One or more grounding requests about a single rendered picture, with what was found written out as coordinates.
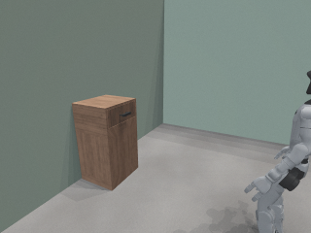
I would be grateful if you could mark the humanoid robot torso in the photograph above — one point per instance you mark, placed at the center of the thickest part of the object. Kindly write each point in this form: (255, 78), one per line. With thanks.
(295, 139)

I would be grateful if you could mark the cabinet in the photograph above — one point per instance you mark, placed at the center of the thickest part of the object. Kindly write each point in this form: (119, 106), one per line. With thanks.
(107, 155)

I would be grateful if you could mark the drawer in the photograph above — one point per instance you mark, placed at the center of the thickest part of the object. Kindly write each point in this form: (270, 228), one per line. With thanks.
(113, 115)

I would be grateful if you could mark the right robot thigh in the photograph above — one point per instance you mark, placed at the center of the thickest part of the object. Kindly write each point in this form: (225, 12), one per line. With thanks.
(280, 200)

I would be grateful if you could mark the left robot upper arm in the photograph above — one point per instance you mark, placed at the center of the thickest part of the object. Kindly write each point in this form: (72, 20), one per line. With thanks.
(305, 128)

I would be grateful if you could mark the right robot hand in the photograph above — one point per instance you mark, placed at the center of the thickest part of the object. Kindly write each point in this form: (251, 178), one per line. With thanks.
(284, 150)

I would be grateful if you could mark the left robot hand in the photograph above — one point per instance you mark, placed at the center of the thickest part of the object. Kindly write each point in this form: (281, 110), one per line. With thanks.
(262, 185)

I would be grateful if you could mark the handle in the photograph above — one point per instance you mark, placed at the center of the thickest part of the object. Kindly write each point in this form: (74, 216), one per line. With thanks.
(126, 114)

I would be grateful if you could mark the robot left forearm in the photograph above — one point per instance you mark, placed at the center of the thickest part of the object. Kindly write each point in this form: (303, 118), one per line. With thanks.
(291, 160)

